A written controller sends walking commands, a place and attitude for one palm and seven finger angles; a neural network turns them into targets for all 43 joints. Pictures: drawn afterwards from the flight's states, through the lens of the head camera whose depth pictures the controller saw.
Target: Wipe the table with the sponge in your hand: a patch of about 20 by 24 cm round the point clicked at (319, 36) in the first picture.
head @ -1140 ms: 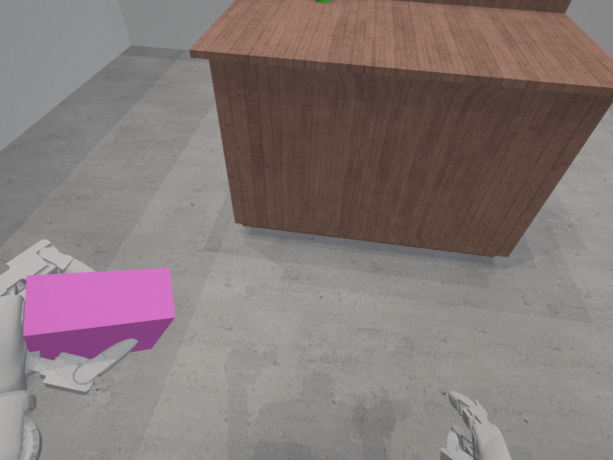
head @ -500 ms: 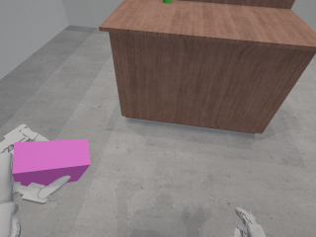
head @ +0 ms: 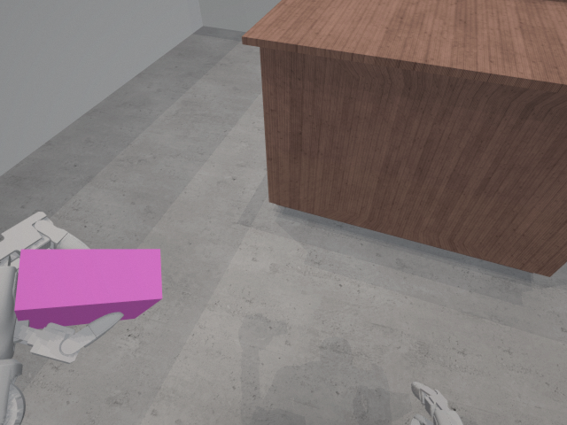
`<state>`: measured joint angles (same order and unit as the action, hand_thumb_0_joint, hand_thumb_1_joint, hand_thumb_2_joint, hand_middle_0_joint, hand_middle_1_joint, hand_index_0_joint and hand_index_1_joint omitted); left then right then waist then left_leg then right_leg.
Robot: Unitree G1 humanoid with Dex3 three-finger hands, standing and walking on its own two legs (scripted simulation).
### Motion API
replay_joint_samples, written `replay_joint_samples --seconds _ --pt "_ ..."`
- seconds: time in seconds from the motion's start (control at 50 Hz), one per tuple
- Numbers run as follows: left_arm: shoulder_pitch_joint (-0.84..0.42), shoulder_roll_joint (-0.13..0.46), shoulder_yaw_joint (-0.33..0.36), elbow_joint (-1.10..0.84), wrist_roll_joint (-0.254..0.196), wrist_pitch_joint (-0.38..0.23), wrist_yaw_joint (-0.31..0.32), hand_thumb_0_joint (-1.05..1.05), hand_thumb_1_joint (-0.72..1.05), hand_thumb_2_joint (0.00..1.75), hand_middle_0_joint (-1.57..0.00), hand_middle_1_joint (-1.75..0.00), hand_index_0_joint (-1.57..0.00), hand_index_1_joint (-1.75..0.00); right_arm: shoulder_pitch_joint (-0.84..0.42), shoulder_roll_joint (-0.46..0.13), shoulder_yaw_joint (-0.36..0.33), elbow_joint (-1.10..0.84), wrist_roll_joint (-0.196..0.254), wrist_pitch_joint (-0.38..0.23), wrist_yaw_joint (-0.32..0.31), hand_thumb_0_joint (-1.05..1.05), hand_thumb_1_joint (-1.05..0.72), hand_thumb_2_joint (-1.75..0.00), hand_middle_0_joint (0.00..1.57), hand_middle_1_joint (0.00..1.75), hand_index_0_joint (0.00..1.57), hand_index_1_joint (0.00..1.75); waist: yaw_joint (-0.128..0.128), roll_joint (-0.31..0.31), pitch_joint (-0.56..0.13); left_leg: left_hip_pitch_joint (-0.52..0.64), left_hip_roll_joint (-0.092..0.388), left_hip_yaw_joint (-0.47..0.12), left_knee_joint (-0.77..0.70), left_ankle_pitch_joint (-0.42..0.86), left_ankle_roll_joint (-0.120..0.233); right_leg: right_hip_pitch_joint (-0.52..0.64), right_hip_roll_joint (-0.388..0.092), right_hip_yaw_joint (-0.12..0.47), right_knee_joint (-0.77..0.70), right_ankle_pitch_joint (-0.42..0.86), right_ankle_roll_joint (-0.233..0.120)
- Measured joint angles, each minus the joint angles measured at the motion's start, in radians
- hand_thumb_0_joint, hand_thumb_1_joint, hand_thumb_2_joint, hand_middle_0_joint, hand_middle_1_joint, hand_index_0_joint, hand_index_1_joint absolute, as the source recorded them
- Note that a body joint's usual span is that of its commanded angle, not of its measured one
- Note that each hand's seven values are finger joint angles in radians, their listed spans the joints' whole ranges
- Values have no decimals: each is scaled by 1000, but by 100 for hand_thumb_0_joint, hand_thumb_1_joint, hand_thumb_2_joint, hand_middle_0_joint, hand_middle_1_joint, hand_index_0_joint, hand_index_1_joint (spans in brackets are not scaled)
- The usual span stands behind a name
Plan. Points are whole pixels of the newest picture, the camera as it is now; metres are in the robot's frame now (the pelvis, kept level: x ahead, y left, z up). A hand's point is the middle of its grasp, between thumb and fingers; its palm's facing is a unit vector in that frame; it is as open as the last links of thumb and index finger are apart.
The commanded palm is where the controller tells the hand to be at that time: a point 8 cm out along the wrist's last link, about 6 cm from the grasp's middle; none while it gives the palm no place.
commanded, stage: walk to a spot facing it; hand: left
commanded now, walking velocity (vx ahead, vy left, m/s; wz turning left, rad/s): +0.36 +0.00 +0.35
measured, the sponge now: (108, 289) +0.23 +0.20 +0.16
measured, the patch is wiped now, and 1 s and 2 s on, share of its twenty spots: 0.00 0.00 0.00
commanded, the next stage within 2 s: none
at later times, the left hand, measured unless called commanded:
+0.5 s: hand (76, 204) +0.31 +0.25 +0.19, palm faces +0.50 -0.74 -0.44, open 9.4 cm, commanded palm +0.25 +0.29 +0.19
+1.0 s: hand (98, 149) +0.42 +0.27 +0.19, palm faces +0.64 -0.63 -0.44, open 9.4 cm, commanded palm +0.36 +0.30 +0.19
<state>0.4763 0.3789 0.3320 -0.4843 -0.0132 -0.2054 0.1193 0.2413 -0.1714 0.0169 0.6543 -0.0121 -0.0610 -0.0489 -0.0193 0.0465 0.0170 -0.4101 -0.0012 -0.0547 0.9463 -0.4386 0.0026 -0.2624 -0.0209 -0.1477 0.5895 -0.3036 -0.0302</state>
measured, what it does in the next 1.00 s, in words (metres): walks ahead, turning left: left foot, then right foot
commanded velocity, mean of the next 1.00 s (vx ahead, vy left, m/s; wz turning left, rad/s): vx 0.34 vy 0.00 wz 0.37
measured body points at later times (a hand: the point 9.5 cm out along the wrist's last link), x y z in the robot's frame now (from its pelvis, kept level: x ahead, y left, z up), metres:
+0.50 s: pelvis +0.13 -0.01 +0.00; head +0.16 -0.01 +0.45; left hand +0.28 +0.29 +0.22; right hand +0.34 -0.17 -0.09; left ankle +0.14 +0.14 -0.73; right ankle +0.19 -0.13 -0.69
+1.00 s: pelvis +0.28 -0.01 -0.01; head +0.32 +0.00 +0.44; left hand +0.38 +0.30 +0.21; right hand +0.52 -0.23 -0.08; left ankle +0.34 +0.11 -0.73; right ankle +0.23 -0.13 -0.72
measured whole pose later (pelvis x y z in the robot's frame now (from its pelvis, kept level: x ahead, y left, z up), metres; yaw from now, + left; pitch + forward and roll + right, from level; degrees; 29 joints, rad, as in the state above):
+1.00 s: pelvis +0.28 -0.01 -0.01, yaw +17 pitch +0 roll +2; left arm 0.52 0.38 0.40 -0.63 -0.02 -0.23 0.19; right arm 0.22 -0.28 -0.07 0.52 0.00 -0.04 -0.07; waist 0.01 -0.05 0.08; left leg -0.38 0.04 0.22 0.55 -0.18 0.03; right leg -0.19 -0.18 -0.26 0.76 -0.48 0.02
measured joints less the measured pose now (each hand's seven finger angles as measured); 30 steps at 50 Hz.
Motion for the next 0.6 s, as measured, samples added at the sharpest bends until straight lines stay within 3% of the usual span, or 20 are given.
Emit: replay_joint_samples --seconds 0.04,0.08,0.16,0.22,0.26,0.28,0.32,0.38,0.46,0.56,0.6 --pt "-5 -18 -2 28 2 -4 2 -1 -43 99 -82 -136 -82 -136 -9 -23 -10 10 0 16 -4 1 -91 -89 21 30 21 30 5 -11 -1 -65 13 53 152 8 -11 33 -21 -16 -14 -35 0" --pt "6 -30 2 38 5 -5 6 -1 -43 99 -82 -136 -82 -136 -14 -44 -19 6 0 28 -11 1 -91 -89 21 30 21 30 8 -27 1 -108 37 94 186 31 -18 68 -39 -31 -49 -40 10" --pt "17 -35 8 -2 8 2 24 -1 -43 99 -82 -136 -82 -136 -13 -73 -40 -31 -2 29 -22 1 -91 -89 20 30 20 30 29 -74 25 -99 81 169 -50 78 -10 119 -78 -57 -85 -54 20" --pt "16 -37 7 -60 4 7 45 -1 -43 99 -82 -136 -82 -136 -16 -86 -53 -64 0 17 -28 1 -91 -89 20 30 20 30 48 -104 46 -36 76 220 -257 126 -3 140 -107 -70 -57 -97 37" --pt "18 -37 17 -103 1 6 59 -1 -43 99 -82 -136 -82 -136 -26 -97 -57 -96 3 9 -34 1 -91 -89 20 30 20 30 58 -105 52 40 63 243 -386 181 15 114 -124 -59 53 -156 49" --pt "10 -33 25 -113 -1 -1 66 -1 -43 99 -82 -136 -82 -136 -44 -99 -63 -108 3 2 -37 1 -91 -90 20 30 20 30 53 -93 59 44 69 239 -391 284 26 73 -123 -40 168 -179 52" --pt "-46 -2 40 -85 -2 -7 68 -1 -43 99 -82 -136 -82 -136 -94 -59 -68 -98 11 -4 -33 1 -91 -90 20 30 20 30 40 -110 88 32 63 233 -302 249 25 -25 -105 52 429 -232 54" --pt "-93 26 54 -38 1 13 48 -1 -43 99 -82 -136 -82 -136 -124 4 -41 -86 20 -4 -13 1 -91 -90 20 30 20 30 20 -107 79 44 68 207 -296 183 11 -168 -78 93 614 -222 64" --pt "-38 10 56 -78 -11 4 35 -1 -43 99 -82 -136 -82 -136 -94 61 2 -85 19 -29 4 1 -91 -89 20 30 20 30 18 -71 59 87 94 179 -361 191 -13 -237 -94 58 440 -128 74" --pt "14 3 41 -72 -12 -20 25 -1 -43 99 -82 -136 -82 -136 -18 73 29 -66 13 -38 -4 1 -90 -89 21 30 21 30 42 -12 36 119 125 131 -345 136 -36 -127 -77 -7 111 -54 89" --pt "-11 2 34 -42 -2 -10 24 -1 -43 99 -82 -136 -82 -136 -2 57 27 -49 14 -26 -11 1 -90 -89 21 30 21 30 49 5 29 80 133 111 -217 33 -13 -96 -69 -24 74 -7 46"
